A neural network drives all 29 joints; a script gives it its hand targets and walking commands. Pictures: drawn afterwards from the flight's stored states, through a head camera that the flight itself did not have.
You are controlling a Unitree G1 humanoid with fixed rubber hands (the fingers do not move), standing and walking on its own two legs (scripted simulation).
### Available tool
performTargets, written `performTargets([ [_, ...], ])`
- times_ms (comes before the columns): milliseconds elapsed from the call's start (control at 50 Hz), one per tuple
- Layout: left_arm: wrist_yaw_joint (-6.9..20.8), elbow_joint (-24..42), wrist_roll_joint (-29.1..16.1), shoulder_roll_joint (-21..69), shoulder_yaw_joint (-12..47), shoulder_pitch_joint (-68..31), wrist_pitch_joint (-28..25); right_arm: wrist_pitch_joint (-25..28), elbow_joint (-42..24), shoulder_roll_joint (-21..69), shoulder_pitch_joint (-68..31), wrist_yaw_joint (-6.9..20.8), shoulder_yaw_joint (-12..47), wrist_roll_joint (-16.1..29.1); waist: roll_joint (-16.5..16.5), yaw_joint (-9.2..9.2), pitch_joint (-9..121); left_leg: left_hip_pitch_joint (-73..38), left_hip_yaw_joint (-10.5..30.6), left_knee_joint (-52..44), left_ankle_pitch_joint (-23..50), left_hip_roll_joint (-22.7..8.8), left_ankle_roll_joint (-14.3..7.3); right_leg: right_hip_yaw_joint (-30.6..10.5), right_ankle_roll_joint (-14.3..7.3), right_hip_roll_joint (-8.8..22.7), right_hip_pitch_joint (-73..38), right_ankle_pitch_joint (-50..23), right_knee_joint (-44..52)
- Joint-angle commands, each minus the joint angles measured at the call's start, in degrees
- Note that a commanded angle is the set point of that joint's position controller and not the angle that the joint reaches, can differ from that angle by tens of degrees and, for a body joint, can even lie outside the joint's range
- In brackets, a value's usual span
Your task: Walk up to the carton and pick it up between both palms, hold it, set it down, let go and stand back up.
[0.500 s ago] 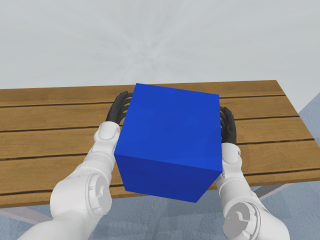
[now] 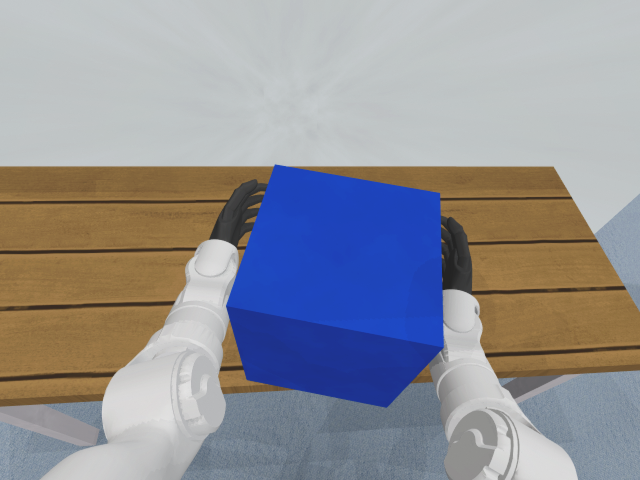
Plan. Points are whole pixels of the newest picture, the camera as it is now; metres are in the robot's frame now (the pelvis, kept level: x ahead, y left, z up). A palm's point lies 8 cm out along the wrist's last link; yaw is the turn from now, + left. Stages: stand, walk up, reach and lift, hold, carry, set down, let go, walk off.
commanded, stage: reach and lift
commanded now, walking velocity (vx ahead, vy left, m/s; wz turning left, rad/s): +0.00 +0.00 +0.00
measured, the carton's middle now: (334, 294) +0.35 +0.01 -0.01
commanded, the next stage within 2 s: none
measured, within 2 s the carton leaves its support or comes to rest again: leaves its support in 0.94 s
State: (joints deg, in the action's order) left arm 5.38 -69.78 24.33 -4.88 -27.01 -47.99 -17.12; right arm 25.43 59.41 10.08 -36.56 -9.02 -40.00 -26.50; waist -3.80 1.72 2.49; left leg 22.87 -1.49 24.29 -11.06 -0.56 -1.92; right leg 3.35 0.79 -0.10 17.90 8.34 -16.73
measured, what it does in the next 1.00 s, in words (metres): stands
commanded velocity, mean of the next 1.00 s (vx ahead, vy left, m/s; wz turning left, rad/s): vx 0.00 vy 0.00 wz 0.00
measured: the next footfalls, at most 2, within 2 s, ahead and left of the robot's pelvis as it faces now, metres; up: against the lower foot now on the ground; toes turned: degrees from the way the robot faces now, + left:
none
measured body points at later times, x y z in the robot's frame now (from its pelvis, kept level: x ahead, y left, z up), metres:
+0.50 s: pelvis +0.00 +0.00 +0.00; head +0.07 +0.05 +0.44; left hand +0.43 +0.15 +0.03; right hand +0.38 -0.15 +0.03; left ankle +0.00 +0.09 -0.74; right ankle -0.01 -0.13 -0.74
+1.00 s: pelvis +0.00 -0.01 +0.00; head +0.06 +0.02 +0.45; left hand +0.42 +0.14 +0.04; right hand +0.38 -0.16 +0.03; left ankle +0.00 +0.09 -0.74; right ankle -0.01 -0.13 -0.74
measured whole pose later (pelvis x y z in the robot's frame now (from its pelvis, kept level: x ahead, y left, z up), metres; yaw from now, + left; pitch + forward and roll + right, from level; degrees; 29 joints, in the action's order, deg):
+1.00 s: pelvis +0.00 -0.01 +0.00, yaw +0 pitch +10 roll -1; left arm 1.5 -67.1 17.0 -3.8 -20.2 -44.9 -18.9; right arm 28.7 61.4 6.1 -34.5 -10.6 -29.0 -17.7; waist -3.2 0.8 3.4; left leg 20.7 -2.0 19.3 -8.5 -1.3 -0.9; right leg 4.1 -0.3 -0.7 15.8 6.1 -12.1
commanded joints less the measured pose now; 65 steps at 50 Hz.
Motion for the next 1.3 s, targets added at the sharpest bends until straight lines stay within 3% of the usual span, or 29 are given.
performTargets([
  [0,4.56,0.43,1.74,29.99,9.74,-26.46,-0.71,2.49,4.84,32.25,-27.36,5.53,17.23,-5.23,8.11,0.41,26.9,-11.41,-3.17,-0.69,20.16,-0.51,4.84,2.16,-1.19,-0.39,-10.56,-13.86,-1.28],
  [80,4.0,0.98,2.44,30.55,9.14,-25.99,-0.46,3.04,3.91,32.01,-28.41,5.69,17.57,-5.09,8.31,-0.67,27.66,-11.42,-3.15,-0.78,20.88,-0.67,4.78,2.39,-1.46,-0.77,-9.55,-12.38,-1.03],
  [100,4.0,1.08,2.35,30.43,9.47,-26.04,-0.39,2.98,4.24,31.94,-28.03,5.58,17.23,-5.2,8.08,-0.1,27.42,-11.76,-3.16,-0.69,21.0,-0.68,4.83,2.5,-1.36,-0.76,-9.47,-12.45,-0.92],
  [120,3.97,1.16,2.3,30.38,9.17,-25.57,-0.46,2.96,3.76,31.85,-27.76,5.67,17.96,-4.91,8.03,-0.88,27.52,-11.56,-3.28,-0.81,20.84,-0.72,4.67,2.39,-1.46,-0.76,-9.65,-12.14,-0.9],
  [260,3.92,0.43,2.08,30.86,9.85,-25.66,0.22,3.02,4.25,30.83,-28.12,5.24,17.09,-4.93,8.08,0.27,25.95,-11.81,-2.8,-1.27,19.46,-1.06,4.78,2.89,-1.48,-0.96,-7.82,-10.46,-0.22],
  [460,3.32,0.93,1.48,31.25,10.72,-26.47,-0.74,4.0,3.99,31.41,-29.01,5.15,18.91,-4.08,8.61,-0.64,29.7,-12.21,-2.98,-0.58,22.37,-0.87,4.86,2.52,-1.65,-1.0,-8.16,-13.59,-0.43],
  [480,3.05,1.59,1.07,31.95,11.72,-26.7,-1.08,4.45,3.66,31.3,-29.59,5.17,19.32,-3.93,8.9,-0.53,31.17,-13.04,-2.86,-0.6,23.33,-1.02,5.2,2.69,-1.75,-1.21,-8.13,-14.1,-0.29],
  [500,2.54,1.45,-0.38,32.76,12.36,-29.97,-1.41,4.25,4.0,28.75,-34.1,6.07,16.37,-4.46,10.03,-0.28,28.61,-13.49,-2.25,-1.02,21.47,-1.31,6.73,4.16,-1.7,-1.81,-4.0,-9.02,-0.04],
  [520,2.08,2.13,-0.52,32.72,12.64,-30.69,-2.12,4.85,3.74,28.77,-33.57,6.4,16.39,-5.18,9.38,-0.11,30.74,-15.81,-2.34,-0.95,21.18,-1.57,6.68,4.21,-1.99,-1.74,-3.24,-8.76,0.62],
  [600,1.35,1.97,-0.22,33.41,13.41,-30.6,-5.84,8.69,4.63,29.72,-33.66,6.71,17.98,-6.13,8.38,-0.2,37.04,-17.47,-2.63,0.66,29.28,-1.25,6.98,3.87,-2.07,-1.75,-6.54,-17.3,0.19],
  [640,1.32,1.08,0.2,33.47,13.49,-29.07,-6.76,9.53,5.7,29.99,-32.43,6.73,19.28,-5.93,7.45,-0.35,36.51,-16.75,-2.63,0.0,29.61,-0.98,6.52,3.48,-1.79,-1.46,-9.18,-19.75,0.12],
  [1020,2.43,7.06,-5.91,35.96,21.88,-24.9,-3.43,5.64,-1.01,30.16,-30.76,4.97,34.74,4.84,5.28,-1.04,33.73,-15.99,-2.78,-3.57,25.83,-0.15,4.67,1.03,-0.5,-0.14,-18.83,-27.48,0.62],
  [1280,3.5,16.78,-7.39,39.52,25.5,-21.35,6.29,-0.76,-10.5,28.7,-31.7,4.36,43.32,13.34,4.09,-1.32,26.62,-20.41,-3.04,-5.57,23.29,0.17,4.0,0.44,0.19,-0.35,-21.93,-24.81,2.65],
])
